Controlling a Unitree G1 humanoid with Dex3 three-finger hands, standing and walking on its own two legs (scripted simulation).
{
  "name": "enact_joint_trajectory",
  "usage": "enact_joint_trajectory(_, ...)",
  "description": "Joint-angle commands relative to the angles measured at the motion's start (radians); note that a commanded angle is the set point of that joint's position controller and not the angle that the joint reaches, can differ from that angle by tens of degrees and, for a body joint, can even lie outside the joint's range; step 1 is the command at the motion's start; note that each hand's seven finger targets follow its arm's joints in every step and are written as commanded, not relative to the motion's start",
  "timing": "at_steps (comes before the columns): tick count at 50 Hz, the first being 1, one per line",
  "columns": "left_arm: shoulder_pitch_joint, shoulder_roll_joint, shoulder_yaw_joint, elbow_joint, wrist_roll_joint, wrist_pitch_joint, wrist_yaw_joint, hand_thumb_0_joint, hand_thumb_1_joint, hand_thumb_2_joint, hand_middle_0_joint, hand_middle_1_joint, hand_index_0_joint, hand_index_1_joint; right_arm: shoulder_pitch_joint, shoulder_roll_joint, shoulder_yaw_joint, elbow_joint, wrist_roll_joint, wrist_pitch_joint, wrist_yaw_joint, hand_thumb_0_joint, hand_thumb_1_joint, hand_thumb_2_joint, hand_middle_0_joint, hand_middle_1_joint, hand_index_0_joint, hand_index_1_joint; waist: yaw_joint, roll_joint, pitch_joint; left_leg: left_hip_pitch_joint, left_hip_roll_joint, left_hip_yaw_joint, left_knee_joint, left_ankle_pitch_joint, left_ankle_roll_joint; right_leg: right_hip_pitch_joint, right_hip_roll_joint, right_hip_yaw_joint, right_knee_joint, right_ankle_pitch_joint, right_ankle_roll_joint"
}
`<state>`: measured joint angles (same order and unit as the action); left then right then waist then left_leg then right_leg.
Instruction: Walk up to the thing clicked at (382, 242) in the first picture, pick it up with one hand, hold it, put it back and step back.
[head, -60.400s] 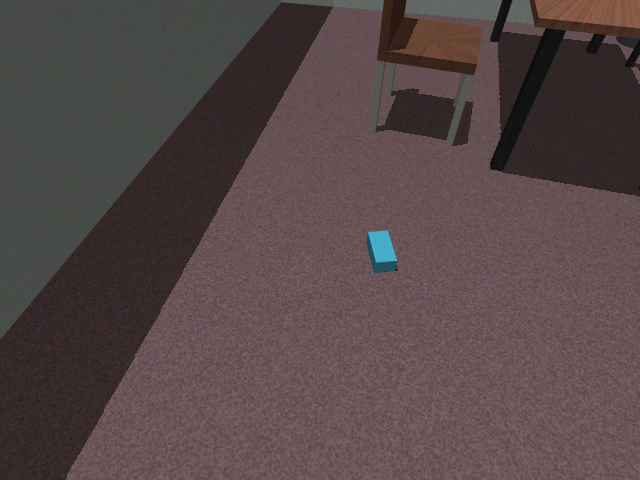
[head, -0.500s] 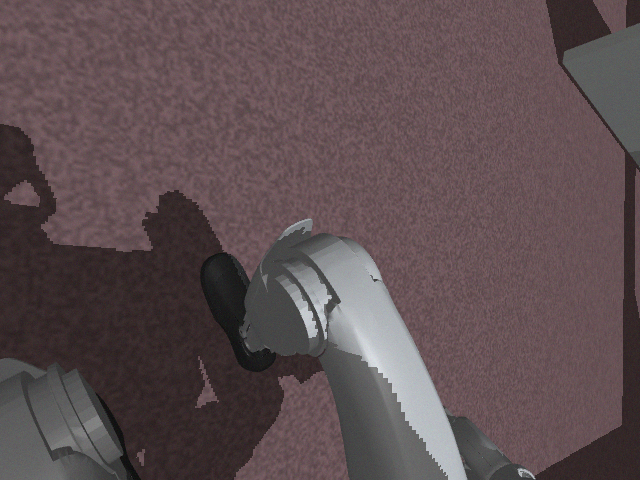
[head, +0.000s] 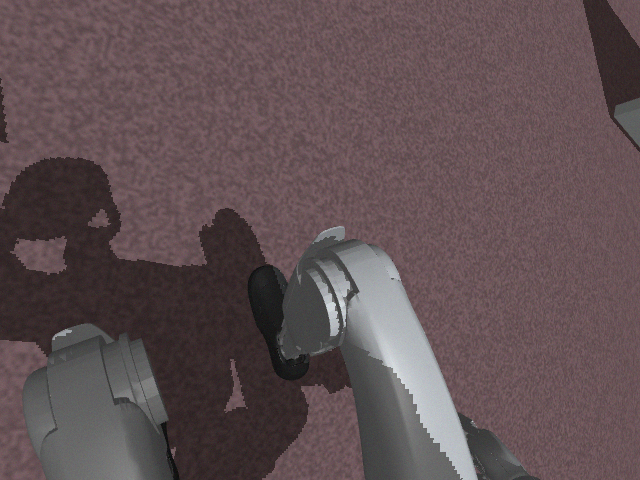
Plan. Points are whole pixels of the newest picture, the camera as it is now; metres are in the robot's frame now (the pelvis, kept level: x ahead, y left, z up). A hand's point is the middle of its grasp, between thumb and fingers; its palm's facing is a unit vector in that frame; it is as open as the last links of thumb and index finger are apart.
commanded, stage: settle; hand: left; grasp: from above
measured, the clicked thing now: out of the picture +0.58 +0.27 -0.24
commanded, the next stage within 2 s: lift in 0.02 s
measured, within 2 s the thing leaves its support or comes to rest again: neither
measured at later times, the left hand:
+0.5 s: hand out of the picture +0.56 +0.26 -0.10, palm faces -0.50 -0.03 -0.86, open 11.1 cm
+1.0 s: hand out of the picture +0.45 +0.26 +0.07, palm faces -0.43 -0.04 -0.90, open 11.2 cm
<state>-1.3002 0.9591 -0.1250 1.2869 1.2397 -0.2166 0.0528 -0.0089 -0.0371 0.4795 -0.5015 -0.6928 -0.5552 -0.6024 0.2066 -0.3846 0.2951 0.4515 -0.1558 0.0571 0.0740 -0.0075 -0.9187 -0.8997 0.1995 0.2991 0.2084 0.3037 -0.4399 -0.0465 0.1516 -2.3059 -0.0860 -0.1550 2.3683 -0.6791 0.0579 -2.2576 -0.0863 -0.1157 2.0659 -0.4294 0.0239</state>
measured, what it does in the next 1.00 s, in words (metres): rises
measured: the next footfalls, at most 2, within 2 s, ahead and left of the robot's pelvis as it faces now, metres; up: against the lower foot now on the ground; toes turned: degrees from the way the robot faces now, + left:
none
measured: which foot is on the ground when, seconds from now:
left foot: down 0.00-1.00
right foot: down 0.00-1.00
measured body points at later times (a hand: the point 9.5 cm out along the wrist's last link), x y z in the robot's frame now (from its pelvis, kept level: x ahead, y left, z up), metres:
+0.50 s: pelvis +0.00 +0.00 +0.03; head +0.27 +0.10 +0.38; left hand +0.58 +0.26 -0.05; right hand +0.03 -0.27 -0.04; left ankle +0.07 +0.09 -0.32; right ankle +0.18 -0.14 -0.32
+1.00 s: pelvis +0.01 +0.00 +0.15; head +0.18 +0.05 +0.56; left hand +0.47 +0.26 +0.13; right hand +0.13 -0.26 +0.03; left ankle +0.07 +0.09 -0.32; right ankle +0.18 -0.14 -0.32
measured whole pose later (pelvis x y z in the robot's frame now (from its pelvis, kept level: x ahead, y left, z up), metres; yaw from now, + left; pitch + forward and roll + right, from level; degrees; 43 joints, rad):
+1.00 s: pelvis +0.01 +0.00 +0.15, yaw +8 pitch +31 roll -5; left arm -0.84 0.57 -0.16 1.04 1.07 -0.18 0.05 -0.02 -0.11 0.60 -0.43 -0.87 -0.47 -0.81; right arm 0.15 -0.27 0.03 0.64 0.01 0.10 -0.02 0.00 -0.84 -0.88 0.20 0.30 0.21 0.30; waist -0.19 0.06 -0.17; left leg -1.76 -0.05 -0.02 1.86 -0.65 0.06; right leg -1.81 -0.07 0.00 1.69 -0.43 0.05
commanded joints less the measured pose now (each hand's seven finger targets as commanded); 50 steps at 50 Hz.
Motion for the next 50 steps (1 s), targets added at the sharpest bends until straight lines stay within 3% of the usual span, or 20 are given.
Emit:
enact_joint_trajectory(1,-0.526,0.183,0.063,-0.311,0.013,-0.040,0.081,0.000,0.483,0.677,-0.786,-0.784,-0.836,-0.734,0.251,-0.313,-0.121,0.050,0.004,0.029,-0.021,0.000,-0.919,-0.903,0.200,0.300,0.200,0.300,-0.085,0.682,-0.848,0.706,0.047,-0.019,-0.318,0.340,-0.106,0.348,0.043,-0.077,-0.081,0.085,-0.088)
enact_joint_trajectory(5,-0.529,0.147,0.067,-0.273,0.026,-0.024,0.148,0.000,0.476,0.696,-0.784,-0.775,-0.829,-0.729,0.236,-0.299,-0.138,0.062,0.005,0.027,-0.022,0.000,-0.916,-0.902,0.200,0.300,0.200,0.300,-0.084,0.673,-0.834,0.702,0.041,-0.011,-0.332,0.295,-0.100,0.313,0.045,-0.069,-0.086,0.063,-0.083)
enact_joint_trajectory(6,-0.529,0.136,0.064,-0.261,0.031,-0.018,0.157,0.000,0.556,0.694,-0.811,-0.855,-0.865,-0.809,0.238,-0.295,-0.139,0.072,0.005,0.023,-0.020,0.000,-0.880,-0.900,0.199,0.300,0.199,0.300,-0.091,0.684,-0.821,0.712,0.042,-0.011,-0.337,0.309,-0.103,0.311,0.043,-0.067,-0.085,0.072,-0.081)
enact_joint_trajectory(7,-0.553,0.123,0.061,-0.271,0.030,-0.011,0.164,0.000,0.563,0.687,-0.829,-0.775,-0.882,-0.729,0.240,-0.292,-0.146,0.081,0.007,0.021,-0.019,0.000,-0.906,-0.899,0.201,0.300,0.200,0.300,-0.086,0.701,-0.843,0.719,0.042,-0.013,-0.347,0.309,-0.104,0.297,0.041,-0.063,-0.085,0.074,-0.080)
enact_joint_trajectory(10,-0.529,0.102,0.046,-0.235,0.026,0.015,0.145,0.000,0.592,0.730,-0.792,-0.943,-0.863,-0.868,0.249,-0.276,-0.159,0.097,0.015,0.014,-0.015,0.000,-0.893,-0.902,0.200,0.300,0.199,0.300,-0.083,0.683,-0.839,0.712,0.047,0.002,-0.362,0.296,-0.097,0.290,0.044,-0.054,-0.095,0.053,-0.079)
enact_joint_trajectory(11,-0.558,0.117,0.059,-0.271,0.020,0.023,0.135,0.000,0.603,0.747,-0.794,-0.958,-0.866,-0.881,0.255,-0.275,-0.168,0.091,0.021,0.015,-0.013,0.000,-0.892,-0.902,0.200,0.300,0.199,0.300,-0.074,0.690,-0.912,0.728,0.048,0.007,-0.372,0.304,-0.093,0.318,0.044,-0.047,-0.098,0.065,-0.075)
enact_joint_trajectory(13,-0.543,0.109,0.048,-0.257,0.008,0.045,0.099,0.000,0.600,0.762,-0.783,-0.991,-0.862,-0.908,0.260,-0.266,-0.178,0.090,0.029,0.022,-0.013,0.000,-0.895,-0.903,0.200,0.300,0.199,0.300,-0.057,0.691,-0.946,0.724,0.048,0.025,-0.383,0.317,-0.086,0.358,0.045,-0.036,-0.105,0.075,-0.078)
enact_joint_trajectory(16,-0.491,0.093,0.049,-0.266,-0.017,0.068,0.036,0.000,0.600,0.842,-0.757,-1.078,-0.842,-0.989,0.276,-0.262,-0.191,0.095,0.036,0.042,-0.019,0.000,-0.889,-0.901,0.200,0.300,0.199,0.300,-0.051,0.630,-0.944,0.693,0.047,0.037,-0.397,0.332,-0.081,0.423,0.044,-0.025,-0.134,0.101,-0.081)
enact_joint_trajectory(20,-0.382,0.048,0.038,-0.302,-0.055,0.077,-0.064,0.000,0.660,0.875,-0.783,-1.089,-0.867,-1.000,0.289,-0.261,-0.208,0.082,0.053,0.066,-0.038,0.000,-0.867,-0.894,0.200,0.300,0.200,0.300,-0.005,0.581,-0.937,0.698,0.043,0.023,-0.432,0.336,-0.080,0.428,0.040,-0.019,-0.158,0.094,-0.094)
enact_joint_trajectory(22,-0.343,0.082,0.063,-0.377,-0.072,0.064,-0.114,0.000,0.680,0.902,-0.796,-1.097,-0.877,-1.012,0.296,-0.261,-0.215,0.070,0.061,0.080,-0.045,0.000,-0.862,-0.893,0.200,0.300,0.200,0.300,0.024,0.566,-0.992,0.711,0.042,0.028,-0.437,0.385,-0.082,0.494,0.032,-0.007,-0.171,0.144,-0.097)
enact_joint_trajectory(24,-0.293,0.055,0.067,-0.414,-0.107,0.039,-0.161,0.000,0.692,0.912,-0.791,-1.113,-0.874,-1.026,0.290,-0.244,-0.219,0.053,0.067,0.091,-0.051,0.000,-0.850,-0.890,0.200,0.300,0.200,0.300,0.033,0.503,-0.984,0.676,0.035,0.042,-0.449,0.380,-0.074,0.557,0.029,0.003,-0.193,0.171,-0.101)
enact_joint_trajectory(26,-0.233,0.071,0.093,-0.444,-0.142,0.007,-0.194,0.000,0.695,0.941,-0.793,-1.122,-0.872,-1.040,0.283,-0.239,-0.224,0.036,0.068,0.097,-0.063,0.000,-0.845,-0.889,0.200,0.300,0.200,0.300,0.044,0.439,-0.939,0.648,0.028,0.037,-0.468,0.330,-0.066,0.570,0.029,0.003,-0.224,0.141,-0.103)
enact_joint_trajectory(29,-0.242,0.103,0.136,-0.563,-0.178,-0.047,-0.212,0.000,0.701,0.894,-0.785,-1.109,-0.869,-1.021,0.269,-0.234,-0.249,0.021,0.074,0.101,-0.081,0.000,-0.833,-0.886,0.201,0.300,0.200,0.300,0.082,0.460,-0.993,0.728,0.028,0.033,-0.506,0.282,-0.070,0.554,0.029,0.011,-0.268,0.081,-0.109)
enact_joint_trajectory(32,-0.240,0.092,0.161,-0.675,-0.211,-0.099,-0.192,0.000,0.693,0.917,-0.784,-1.116,-0.865,-1.031,0.232,-0.202,-0.267,0.030,0.080,0.096,-0.088,0.000,-0.832,-0.886,0.201,0.301,0.200,0.301,0.124,0.538,-1.087,0.881,0.039,0.025,-0.571,0.300,-0.084,0.552,0.031,0.026,-0.275,0.054,-0.098)
enact_joint_trajectory(35,-0.224,0.065,0.165,-0.724,-0.239,-0.121,-0.129,0.000,0.675,0.931,-0.755,-1.153,-0.842,-1.061,0.187,-0.169,-0.284,0.054,0.097,0.088,-0.095,0.000,-0.829,-0.885,0.201,0.301,0.200,0.301,0.150,0.561,-1.132,0.953,0.053,0.037,-0.642,0.215,-0.072,0.593,0.033,0.039,-0.289,0.037,-0.076)
enact_joint_trajectory(37,-0.199,0.011,0.142,-0.678,-0.238,-0.116,-0.075,0.000,0.686,0.972,-0.774,-1.137,-0.850,-1.056,0.171,-0.158,-0.294,0.078,0.106,0.081,-0.099,0.000,-0.822,-0.882,0.201,0.301,0.201,0.301,0.142,0.510,-1.058,0.933,0.053,0.035,-0.682,0.134,-0.061,0.602,0.038,0.041,-0.319,0.013,-0.070)
enact_joint_trajectory(39,-0.196,-0.043,0.118,-0.649,-0.222,-0.092,-0.019,0.000,0.701,1.001,-0.799,-1.115,-0.865,-1.045,0.167,-0.139,-0.307,0.109,0.118,0.073,-0.099,0.000,-0.819,-0.881,0.201,0.300,0.200,0.300,0.143,0.501,-1.059,0.960,0.062,0.023,-0.738,0.093,-0.053,0.614,0.042,0.043,-0.336,0.009,-0.059)
enact_joint_trajectory(43,-0.118,-0.153,0.055,-0.551,-0.184,-0.031,0.055,0.000,0.695,1.001,-0.821,-1.089,-0.880,-1.026,0.161,-0.128,-0.333,0.154,0.142,0.058,-0.099,0.000,-0.839,-0.886,0.201,0.300,0.200,0.300,0.166,0.417,-1.007,0.982,0.064,0.009,-0.835,0.032,-0.044,0.661,0.054,0.035,-0.400,-0.016,-0.053)
enact_joint_trajectory(46,-0.027,-0.193,0.036,-0.465,-0.188,0.025,0.071,0.000,0.657,0.984,-0.802,-1.090,-0.863,-1.026,0.149,-0.114,-0.342,0.173,0.157,0.047,-0.104,0.000,-0.851,-0.889,0.201,0.300,0.200,0.300,0.189,0.321,-0.926,0.973,0.057,0.033,-0.903,0.028,-0.037,0.764,0.058,0.040,-0.488,-0.024,-0.048)
enact_joint_trajectory(50,0.096,-0.184,0.042,-0.427,-0.205,0.067,0.038,0.000,0.692,0.983,-0.851,-1.067,-0.907,-1.009,0.126,-0.090,-0.350,0.175,0.175,0.035,-0.113,0.000,-0.861,-0.892,0.201,0.300,0.200,0.300,0.228,0.231,-0.901,0.988,0.047,0.075,-0.959,0.066,-0.027,0.922,0.065,0.053,-0.584,-0.018,-0.045)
